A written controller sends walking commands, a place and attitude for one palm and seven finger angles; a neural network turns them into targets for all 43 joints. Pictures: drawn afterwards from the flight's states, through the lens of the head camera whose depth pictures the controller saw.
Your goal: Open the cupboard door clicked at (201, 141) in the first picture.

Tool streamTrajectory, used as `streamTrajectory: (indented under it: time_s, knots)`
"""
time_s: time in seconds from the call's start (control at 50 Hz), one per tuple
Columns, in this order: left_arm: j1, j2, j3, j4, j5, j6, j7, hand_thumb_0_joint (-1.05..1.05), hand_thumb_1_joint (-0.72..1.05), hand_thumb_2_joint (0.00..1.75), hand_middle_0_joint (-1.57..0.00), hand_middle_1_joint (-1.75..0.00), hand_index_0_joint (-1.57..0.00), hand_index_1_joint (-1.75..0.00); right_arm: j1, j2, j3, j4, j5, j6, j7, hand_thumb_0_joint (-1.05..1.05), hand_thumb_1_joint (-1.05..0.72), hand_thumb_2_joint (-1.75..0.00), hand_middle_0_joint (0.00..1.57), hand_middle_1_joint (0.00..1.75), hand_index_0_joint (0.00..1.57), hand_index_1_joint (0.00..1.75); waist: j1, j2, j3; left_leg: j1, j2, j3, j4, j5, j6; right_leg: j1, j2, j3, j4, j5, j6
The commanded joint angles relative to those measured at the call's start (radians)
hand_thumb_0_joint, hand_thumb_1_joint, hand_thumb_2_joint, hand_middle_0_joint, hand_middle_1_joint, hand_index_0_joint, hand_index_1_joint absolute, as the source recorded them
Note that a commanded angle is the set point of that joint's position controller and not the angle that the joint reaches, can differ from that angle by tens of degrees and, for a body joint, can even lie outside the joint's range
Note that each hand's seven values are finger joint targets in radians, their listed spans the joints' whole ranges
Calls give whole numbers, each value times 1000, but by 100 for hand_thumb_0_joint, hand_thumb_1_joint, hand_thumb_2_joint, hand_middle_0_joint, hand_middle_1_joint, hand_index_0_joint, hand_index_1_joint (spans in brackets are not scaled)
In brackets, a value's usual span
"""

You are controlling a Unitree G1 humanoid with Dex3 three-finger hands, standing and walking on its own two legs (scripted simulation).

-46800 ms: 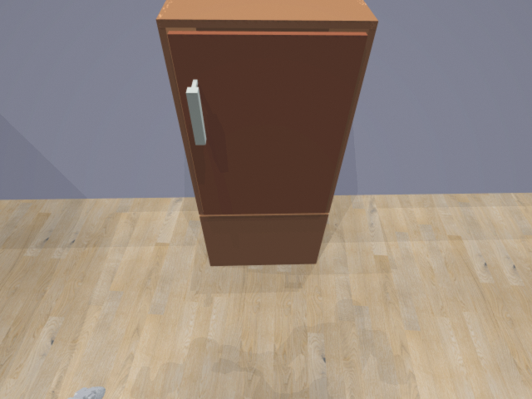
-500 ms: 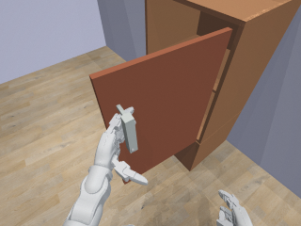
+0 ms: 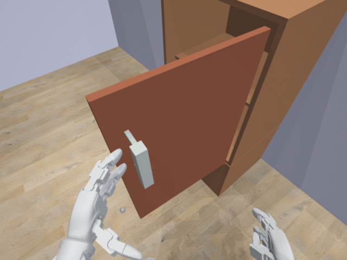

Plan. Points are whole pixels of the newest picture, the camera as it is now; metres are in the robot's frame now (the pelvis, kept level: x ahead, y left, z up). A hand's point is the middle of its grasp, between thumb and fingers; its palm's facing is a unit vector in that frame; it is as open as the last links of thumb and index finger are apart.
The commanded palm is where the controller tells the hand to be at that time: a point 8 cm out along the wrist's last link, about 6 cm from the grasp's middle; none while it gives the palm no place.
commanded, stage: slide the hand sideways off the handle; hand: left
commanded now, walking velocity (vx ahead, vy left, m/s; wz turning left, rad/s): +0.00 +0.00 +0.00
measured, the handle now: (138, 159) +0.31 +0.10 +0.08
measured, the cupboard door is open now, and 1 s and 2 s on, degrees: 85 85 85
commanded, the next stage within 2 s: draw the hand back to the body in 0.32 s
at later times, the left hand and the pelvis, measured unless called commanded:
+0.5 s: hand (103, 224) +0.18 +0.14 +0.08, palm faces -0.08 -1.00 -0.04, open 16.3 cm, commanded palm +0.15 +0.21 +0.10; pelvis -0.01 -0.01 -0.01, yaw +1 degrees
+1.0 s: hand (61, 208) +0.18 +0.20 +0.13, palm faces +0.07 -0.98 -0.20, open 15.9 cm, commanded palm +0.15 +0.25 +0.15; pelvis +0.00 +0.01 +0.02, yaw +0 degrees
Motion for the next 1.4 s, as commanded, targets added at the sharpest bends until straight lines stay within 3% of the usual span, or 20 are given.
streamTrajectory:
  time_s: [0.0, 0.12, 0.18, 0.38, 0.42, 0.48, 0.5, 0.58, 0.64, 0.68, 0.8, 0.9, 0.92, 0.94, 0.96, 0.98, 1.02, 1.16, 1.24, 1.38]
  knots:
    - [0, 68, 68, -244, -33, -76, -39, 0, -50, 30, -15, -30, -15, -30, -44, -109, -58, -167, 6, -65, -20, 0, -90, -90, 20, 30, 20, 30, -20, -50, -177, 62, -7, -15, -94, 325, 6, 111, 9, 29, -102, 405, 3]
    - [66, 108, 145, -240, -75, -83, -83, 0, -50, 30, -15, -30, -15, -30, -52, -107, -61, -174, 13, -59, -32, 0, -90, -90, 20, 30, 20, 30, -15, -78, -163, 12, -13, -9, -73, 297, 6, 130, 1, 55, -112, 418, 15]
    - [101, 138, 190, -248, -101, -95, -104, 0, -50, 30, -15, -30, -15, -30, -59, -106, -64, -171, 17, -61, -37, 0, -90, -90, 20, 30, 20, 30, -8, -49, -168, -2, -14, -9, -59, 292, 5, 139, -3, 71, -115, 418, 16]
    - [-10, 157, 191, -213, -140, -112, -158, 0, -50, 30, -15, -30, -15, -30, -68, -123, -60, -161, 23, -88, -56, 0, -90, -90, 20, 30, 20, 30, -39, -54, -107, -38, -9, -18, -42, 178, 8, 55, -6, 96, -162, 186, 17]
    - [-15, 168, 204, -229, -136, -107, -149, 0, -50, 30, -15, -30, -15, -30, -69, -124, -58, -167, 26, -93, -56, 0, -90, -90, 20, 30, 20, 30, -21, -16, -131, -18, -8, -18, -59, 174, 9, 63, -4, 86, -161, 155, 9]
    - [0, 221, 268, -259, -136, -82, -122, 0, -50, 30, -15, -30, -15, -30, -77, -115, -57, -164, 29, -97, -60, 0, -90, -90, 20, 30, 20, 30, 3, -2, -172, 16, -8, -22, -86, 199, 10, 119, -1, 81, -169, 179, 3]
    - [27, 207, 270, -244, -139, -65, -119, 0, -50, 30, -15, -30, -15, -30, -80, -108, -53, -166, 32, -95, -61, 0, -90, -90, 20, 30, 20, 30, 7, -9, -161, 17, -7, -20, -98, 202, 9, 128, -2, 77, -174, 190, 5]
    - [12, 204, 284, -221, -158, -19, -124, 0, -50, 30, -15, -30, -15, -30, -96, -113, -46, -153, 38, -98, -65, 0, -90, -90, 20, 30, 20, 30, -2, -31, -96, 36, -2, -25, -133, 187, 10, 128, 4, 65, -212, 172, 9]
    - [8, 187, 259, -247, -167, 4, -141, 0, -50, 30, -15, -30, -15, -30, -99, -117, -40, -155, 41, -116, -65, 0, -90, -90, 20, 30, 20, 30, -4, -8, -76, 71, 0, -28, -165, 181, 10, 125, 9, 46, -225, 170, 10]
    - [-10, 209, 279, -249, -168, 19, -147, 0, -50, 30, -15, -30, -15, -30, -102, -121, -39, -145, 39, -126, -69, 0, -90, -90, 20, 30, 20, 30, -3, -18, -54, 81, 3, -32, -176, 186, 12, 132, 10, 42, -236, 172, 8]
    - [-62, 230, 315, -294, -175, 48, -155, 0, -50, 30, -15, -30, -15, -30, -102, -127, -30, -127, 41, -159, -74, 0, -90, -90, 20, 30, 20, 30, 6, 21, -72, 153, 5, -44, -229, 208, 8, 165, 16, 11, -248, 198, 5]
    - [-35, 247, 351, -307, -186, 85, -175, 0, -32, 37, -16, -30, -16, -30, -109, -128, -29, -107, 42, -179, -71, 0, -90, -90, 20, 30, 20, 30, 18, 9, -89, 201, 4, -44, -254, 289, 6, 219, 19, -1, -261, 304, 6]
    - [-36, 369, 381, -404, -31, 95, -11, 0, -29, 39, -16, -30, -16, -30, -115, -111, -32, -106, 24, -160, -93, 0, -90, -90, 20, 30, 20, 30, 62, 21, -70, 205, 17, -32, -305, 283, 6, 264, 1, 53, -317, 285, -6]
    - [32, 268, 329, -358, -13, 122, 60, 0, -26, 40, -16, -30, -16, -30, -113, -93, -23, -98, 14, -150, -99, 0, -90, -90, 20, 30, 20, 30, 38, 1, -3, 203, 15, -27, -328, 242, 2, 253, -5, 47, -348, 240, -3]
    - [40, 234, 295, -344, 15, 138, 104, 0, -22, 42, -16, -30, -16, -30, -111, -95, -20, -84, 14, -136, -98, 0, -90, -90, 20, 30, 20, 30, 31, 24, 27, 220, 21, -29, -345, 230, 1, 254, -6, 41, -362, 220, -2]
    - [28, 244, 296, -353, 31, 145, 135, 0, -18, 43, -16, -30, -16, -30, -120, -102, -22, -77, 13, -128, -97, 0, -90, -90, 20, 30, 20, 30, 31, 0, 28, 235, 24, -35, -362, 235, 3, 275, -5, 38, -381, 221, -3]
    - [26, 263, 311, -370, 55, 147, 173, 0, -12, 47, -16, -30, -16, -30, -130, -102, -20, -65, 7, -116, -98, 0, -90, -90, 20, 30, 20, 30, 30, 25, 23, 280, 28, -31, -395, 267, 4, 310, -8, 35, -399, 248, -3]
    - [-46, 289, 342, -369, 86, 141, 220, 0, 13, 57, -17, -30, -17, -30, -156, -108, -19, -21, -6, -106, -95, 0, -90, -90, 20, 30, 20, 30, 30, 32, 26, 396, 33, -32, -487, 359, 2, 405, -8, 27, -466, 309, -1]
    - [-38, 297, 375, -353, 83, 138, 222, 0, 27, 63, -18, -30, -18, -30, -170, -111, -24, -2, -11, -99, -87, 0, -90, -90, 20, 30, 20, 30, 40, 3, 20, 433, 37, -26, -520, 452, -1, 468, -8, 25, -489, 378, 1]
    - [-52, 343, 456, -326, 81, 137, 220, 0, 51, 74, -19, -30, -19, -30, -186, -115, -36, 19, -13, -74, -74, 0, -90, -90, 20, 30, 20, 30, 54, 26, 24, 477, 42, -13, -546, 548, -7, 524, -5, 33, -525, 454, -1]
